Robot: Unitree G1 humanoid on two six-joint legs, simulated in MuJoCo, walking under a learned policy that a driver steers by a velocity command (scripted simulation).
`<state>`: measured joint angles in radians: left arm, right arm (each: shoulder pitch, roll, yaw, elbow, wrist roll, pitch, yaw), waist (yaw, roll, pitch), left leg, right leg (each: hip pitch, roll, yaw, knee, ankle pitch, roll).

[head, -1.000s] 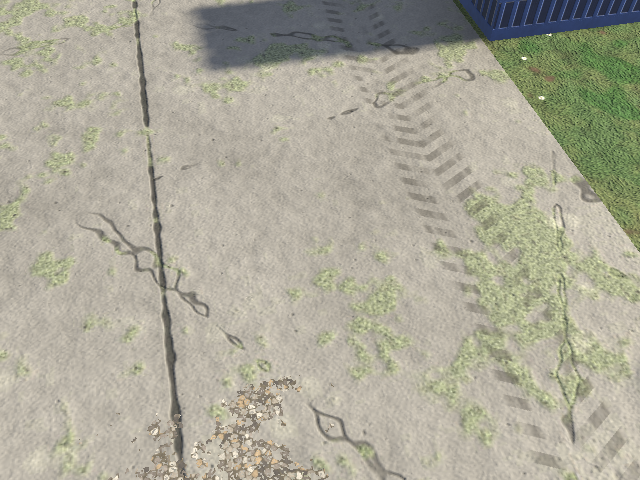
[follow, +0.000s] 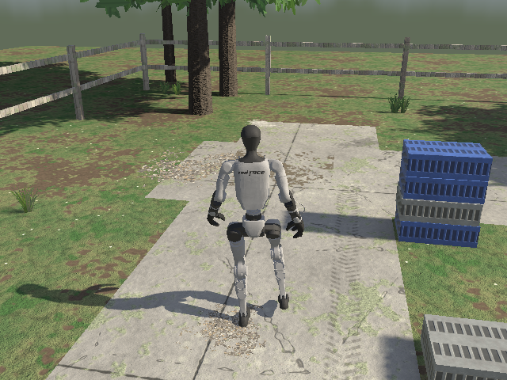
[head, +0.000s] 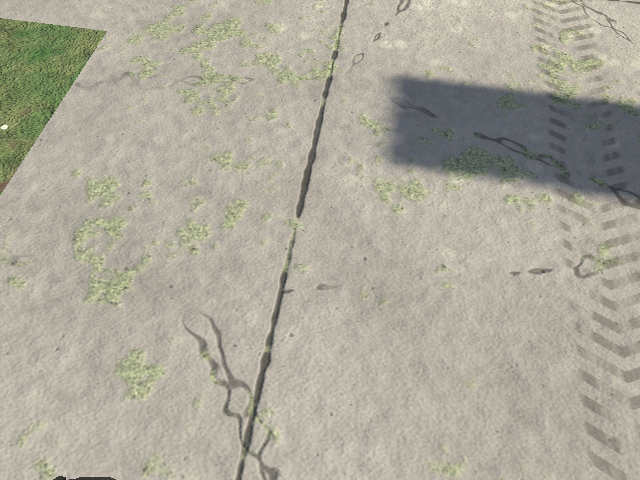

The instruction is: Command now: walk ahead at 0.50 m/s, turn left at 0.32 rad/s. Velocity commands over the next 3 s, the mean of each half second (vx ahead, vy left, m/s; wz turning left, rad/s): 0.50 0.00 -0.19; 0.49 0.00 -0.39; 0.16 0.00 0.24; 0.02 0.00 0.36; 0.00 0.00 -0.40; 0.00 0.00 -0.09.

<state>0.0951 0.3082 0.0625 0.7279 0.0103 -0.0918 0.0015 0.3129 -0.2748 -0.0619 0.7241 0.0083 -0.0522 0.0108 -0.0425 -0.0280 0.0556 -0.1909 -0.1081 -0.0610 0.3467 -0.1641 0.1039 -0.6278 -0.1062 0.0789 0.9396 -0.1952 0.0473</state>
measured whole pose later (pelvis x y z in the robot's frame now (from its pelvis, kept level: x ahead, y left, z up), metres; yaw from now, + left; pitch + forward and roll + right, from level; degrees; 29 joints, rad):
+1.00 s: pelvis +0.58 -0.10 +0.00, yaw -22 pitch +1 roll +1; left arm 0.22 0.31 0.05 0.72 -0.01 -0.05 0.00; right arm 0.32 -0.26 -0.05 0.78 0.00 -0.10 0.02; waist -0.04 -0.04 0.02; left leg -0.19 -0.06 -0.01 0.33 -0.17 0.04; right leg -0.55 -0.05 0.06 0.99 -0.33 0.00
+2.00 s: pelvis +0.73 -0.15 -0.01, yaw +0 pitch +0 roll +0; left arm 0.16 0.29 0.06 0.85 -0.01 0.02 0.01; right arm 0.13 -0.24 -0.02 0.71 -0.02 0.01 -0.01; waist 0.02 -0.03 0.02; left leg -0.25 -0.06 -0.04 0.49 -0.24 0.05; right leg -0.29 -0.04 0.02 0.57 -0.23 0.06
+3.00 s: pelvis +0.72 -0.22 -0.01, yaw -16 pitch +0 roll -1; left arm 0.08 0.25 0.04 0.80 0.00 0.03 0.03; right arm 0.19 -0.29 -0.06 0.79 0.02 0.04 -0.01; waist -0.02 0.00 0.04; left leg -0.30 0.05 0.02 0.71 -0.43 -0.04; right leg -0.21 0.02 -0.10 0.49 -0.28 -0.06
